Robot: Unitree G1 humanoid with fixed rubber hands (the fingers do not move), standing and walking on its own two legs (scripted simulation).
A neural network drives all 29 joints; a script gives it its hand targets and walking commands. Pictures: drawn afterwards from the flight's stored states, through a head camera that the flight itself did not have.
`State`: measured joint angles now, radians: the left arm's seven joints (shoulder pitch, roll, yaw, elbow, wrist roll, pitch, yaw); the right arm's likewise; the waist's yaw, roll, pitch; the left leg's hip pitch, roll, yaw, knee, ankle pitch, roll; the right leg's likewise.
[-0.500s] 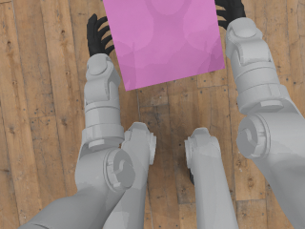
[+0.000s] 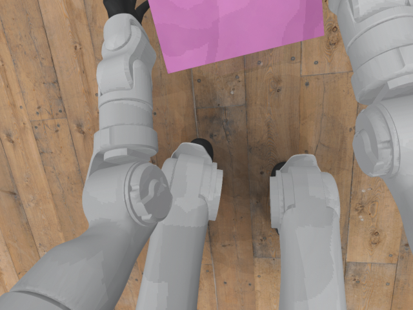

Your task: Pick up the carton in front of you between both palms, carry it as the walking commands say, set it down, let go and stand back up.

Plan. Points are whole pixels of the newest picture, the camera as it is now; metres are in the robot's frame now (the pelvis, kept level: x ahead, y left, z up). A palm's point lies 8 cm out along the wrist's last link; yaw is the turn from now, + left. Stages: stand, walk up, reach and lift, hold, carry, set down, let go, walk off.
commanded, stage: set down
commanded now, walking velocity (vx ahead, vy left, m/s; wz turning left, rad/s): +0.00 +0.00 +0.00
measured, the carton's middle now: out of the picture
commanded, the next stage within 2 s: none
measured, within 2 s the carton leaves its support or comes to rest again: rests again in 0.54 s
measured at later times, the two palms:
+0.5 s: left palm (127, 21) +0.50 +0.19 -0.17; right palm out of the picture +0.57 -0.11 -0.19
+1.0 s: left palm (127, 17) +0.51 +0.19 -0.19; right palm out of the picture +0.58 -0.11 -0.20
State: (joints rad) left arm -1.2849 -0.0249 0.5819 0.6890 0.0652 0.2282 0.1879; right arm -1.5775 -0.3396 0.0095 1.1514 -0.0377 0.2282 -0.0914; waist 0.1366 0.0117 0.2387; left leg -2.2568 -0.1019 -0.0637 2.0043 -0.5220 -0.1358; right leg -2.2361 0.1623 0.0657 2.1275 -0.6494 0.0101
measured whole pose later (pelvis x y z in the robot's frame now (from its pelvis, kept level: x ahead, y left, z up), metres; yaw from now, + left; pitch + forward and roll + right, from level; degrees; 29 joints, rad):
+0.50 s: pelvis +0.00 +0.00 -0.01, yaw +0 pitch +42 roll +5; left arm -1.32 0.02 0.65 0.83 0.14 0.19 0.10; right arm -1.62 -0.33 -0.08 1.24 -0.12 0.20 -0.02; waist 0.14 0.02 0.27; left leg -2.26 -0.09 -0.05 2.06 -0.54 -0.13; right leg -2.24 0.14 0.05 2.18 -0.66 -0.01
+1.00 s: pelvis +0.00 +0.00 -0.02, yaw +1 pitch +41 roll +7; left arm -1.35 0.07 0.68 0.91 0.14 0.18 0.04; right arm -1.59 -0.30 -0.17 1.17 -0.23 0.18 0.04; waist 0.12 0.05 0.29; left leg -2.26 -0.08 -0.03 2.10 -0.56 -0.12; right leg -2.25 0.10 0.05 2.23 -0.69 -0.03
